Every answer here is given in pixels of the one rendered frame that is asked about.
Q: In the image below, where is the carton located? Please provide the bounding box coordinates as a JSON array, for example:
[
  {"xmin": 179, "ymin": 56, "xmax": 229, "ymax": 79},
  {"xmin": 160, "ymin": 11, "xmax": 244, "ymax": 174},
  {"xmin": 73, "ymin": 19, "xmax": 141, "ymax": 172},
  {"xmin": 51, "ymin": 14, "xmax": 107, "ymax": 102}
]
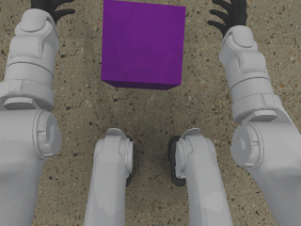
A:
[{"xmin": 101, "ymin": 0, "xmax": 186, "ymax": 90}]

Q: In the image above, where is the robot right forearm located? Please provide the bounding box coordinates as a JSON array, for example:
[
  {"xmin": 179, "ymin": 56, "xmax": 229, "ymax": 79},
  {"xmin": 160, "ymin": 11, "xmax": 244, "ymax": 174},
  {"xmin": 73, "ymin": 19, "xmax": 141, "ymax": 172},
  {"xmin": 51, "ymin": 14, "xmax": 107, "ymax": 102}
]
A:
[{"xmin": 218, "ymin": 25, "xmax": 300, "ymax": 134}]

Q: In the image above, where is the left robot upper arm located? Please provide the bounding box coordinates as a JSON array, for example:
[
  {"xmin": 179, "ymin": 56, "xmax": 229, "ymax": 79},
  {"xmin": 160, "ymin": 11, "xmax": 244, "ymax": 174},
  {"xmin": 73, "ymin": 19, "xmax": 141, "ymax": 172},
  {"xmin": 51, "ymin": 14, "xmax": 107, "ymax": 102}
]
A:
[{"xmin": 0, "ymin": 109, "xmax": 62, "ymax": 226}]

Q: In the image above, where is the robot right shin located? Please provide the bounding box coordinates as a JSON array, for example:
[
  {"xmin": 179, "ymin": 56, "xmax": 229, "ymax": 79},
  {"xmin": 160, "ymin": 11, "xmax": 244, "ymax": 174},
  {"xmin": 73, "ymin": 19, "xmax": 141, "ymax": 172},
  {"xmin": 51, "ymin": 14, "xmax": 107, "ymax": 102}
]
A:
[{"xmin": 175, "ymin": 128, "xmax": 216, "ymax": 179}]

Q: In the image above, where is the right robot upper arm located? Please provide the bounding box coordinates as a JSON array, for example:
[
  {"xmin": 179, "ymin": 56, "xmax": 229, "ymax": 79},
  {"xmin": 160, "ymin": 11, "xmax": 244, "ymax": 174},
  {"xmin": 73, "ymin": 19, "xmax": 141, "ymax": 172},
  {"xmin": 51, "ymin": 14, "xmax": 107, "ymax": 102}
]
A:
[{"xmin": 230, "ymin": 121, "xmax": 301, "ymax": 226}]

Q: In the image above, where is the robot left forearm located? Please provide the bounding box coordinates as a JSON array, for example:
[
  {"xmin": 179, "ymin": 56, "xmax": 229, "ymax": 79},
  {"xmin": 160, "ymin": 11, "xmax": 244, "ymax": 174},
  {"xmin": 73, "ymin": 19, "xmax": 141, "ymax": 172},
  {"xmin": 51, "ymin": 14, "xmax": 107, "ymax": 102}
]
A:
[{"xmin": 0, "ymin": 8, "xmax": 60, "ymax": 112}]

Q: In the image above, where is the left robot foot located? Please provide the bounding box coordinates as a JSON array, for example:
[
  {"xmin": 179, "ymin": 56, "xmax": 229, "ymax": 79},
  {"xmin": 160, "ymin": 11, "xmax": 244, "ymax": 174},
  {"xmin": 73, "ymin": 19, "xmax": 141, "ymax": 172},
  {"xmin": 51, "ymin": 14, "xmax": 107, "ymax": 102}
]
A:
[{"xmin": 125, "ymin": 136, "xmax": 135, "ymax": 187}]

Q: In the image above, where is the right robot hand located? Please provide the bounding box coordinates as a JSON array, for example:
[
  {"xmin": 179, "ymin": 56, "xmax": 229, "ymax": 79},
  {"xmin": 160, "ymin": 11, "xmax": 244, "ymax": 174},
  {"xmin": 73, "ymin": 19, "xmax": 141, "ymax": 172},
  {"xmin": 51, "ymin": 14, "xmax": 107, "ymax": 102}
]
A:
[{"xmin": 207, "ymin": 0, "xmax": 247, "ymax": 39}]

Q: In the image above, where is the left robot hand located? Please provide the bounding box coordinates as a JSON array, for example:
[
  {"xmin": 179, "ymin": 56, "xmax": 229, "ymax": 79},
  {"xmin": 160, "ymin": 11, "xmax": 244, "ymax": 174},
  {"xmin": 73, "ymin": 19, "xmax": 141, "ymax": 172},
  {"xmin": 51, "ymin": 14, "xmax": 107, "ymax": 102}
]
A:
[{"xmin": 30, "ymin": 0, "xmax": 75, "ymax": 25}]

